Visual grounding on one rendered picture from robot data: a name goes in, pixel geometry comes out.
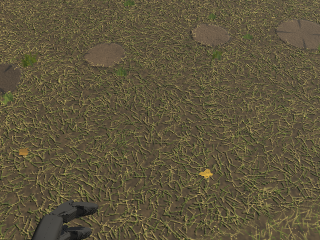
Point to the left robot hand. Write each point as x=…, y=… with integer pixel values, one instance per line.
x=51, y=227

